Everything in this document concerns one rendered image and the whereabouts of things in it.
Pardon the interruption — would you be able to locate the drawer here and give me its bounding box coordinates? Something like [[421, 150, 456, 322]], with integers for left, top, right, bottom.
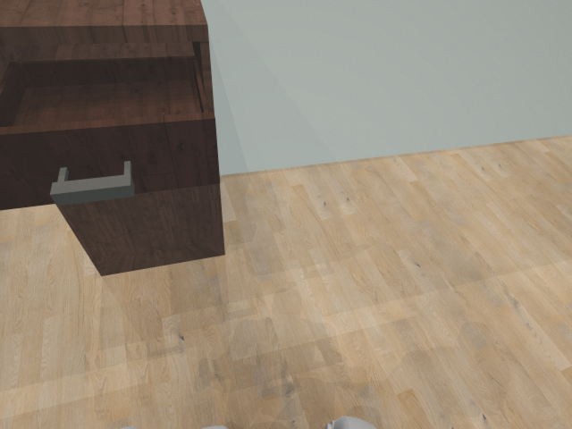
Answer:
[[0, 56, 220, 211]]

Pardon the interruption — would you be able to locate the cabinet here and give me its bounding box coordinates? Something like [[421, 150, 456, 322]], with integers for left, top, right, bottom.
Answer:
[[0, 0, 225, 276]]

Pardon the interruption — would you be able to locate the handle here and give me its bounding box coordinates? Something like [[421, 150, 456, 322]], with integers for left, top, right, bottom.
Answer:
[[50, 161, 135, 206]]

